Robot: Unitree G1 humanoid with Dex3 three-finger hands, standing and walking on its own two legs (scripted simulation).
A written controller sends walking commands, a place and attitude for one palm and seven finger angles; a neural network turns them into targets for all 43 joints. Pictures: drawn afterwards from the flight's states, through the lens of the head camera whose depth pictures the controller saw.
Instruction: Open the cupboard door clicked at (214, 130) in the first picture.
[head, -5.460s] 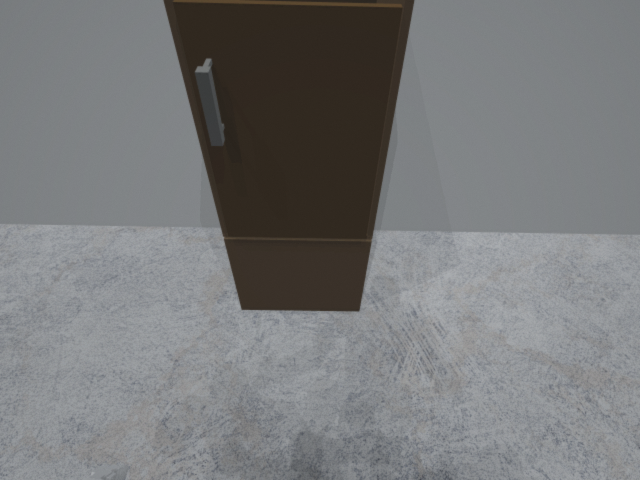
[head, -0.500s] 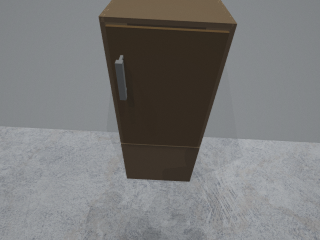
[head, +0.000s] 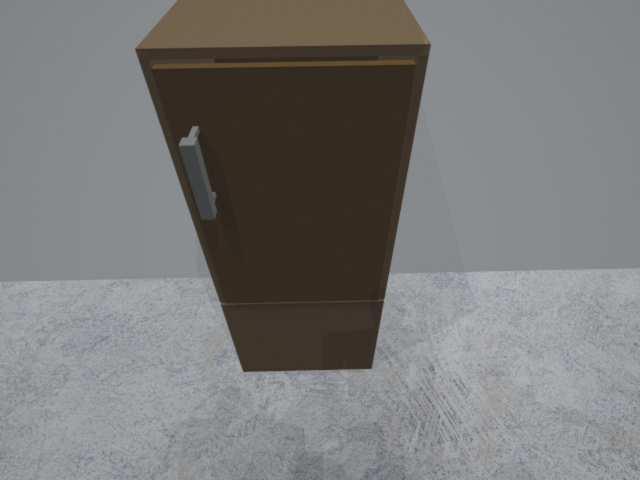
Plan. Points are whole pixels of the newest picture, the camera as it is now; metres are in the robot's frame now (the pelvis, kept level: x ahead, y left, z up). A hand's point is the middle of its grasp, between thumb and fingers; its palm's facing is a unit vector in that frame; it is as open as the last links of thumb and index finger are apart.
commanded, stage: come to a stop and stand still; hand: left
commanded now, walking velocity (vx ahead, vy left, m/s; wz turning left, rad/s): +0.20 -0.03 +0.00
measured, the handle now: (202, 173) +0.58 +0.23 +0.08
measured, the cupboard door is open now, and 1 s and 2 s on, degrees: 0 0 0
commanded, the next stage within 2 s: none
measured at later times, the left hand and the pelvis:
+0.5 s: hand out of the picture +0.06 +0.16 -0.19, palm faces +0.07 -0.99 -0.15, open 7.3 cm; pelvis +0.06 +0.00 -0.01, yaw -1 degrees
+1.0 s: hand out of the picture +0.08 +0.21 -0.18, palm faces +0.02 -0.98 -0.19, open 7.4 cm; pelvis +0.01 +0.02 -0.01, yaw +0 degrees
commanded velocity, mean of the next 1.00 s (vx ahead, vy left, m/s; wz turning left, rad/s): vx -0.05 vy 0.01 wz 0.00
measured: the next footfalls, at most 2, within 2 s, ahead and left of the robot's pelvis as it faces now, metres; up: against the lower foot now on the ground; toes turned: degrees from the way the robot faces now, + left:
right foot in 0.02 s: +0.08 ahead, -0.12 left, +0.00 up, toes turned -6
left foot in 0.32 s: +0.14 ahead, +0.11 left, +0.00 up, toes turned +2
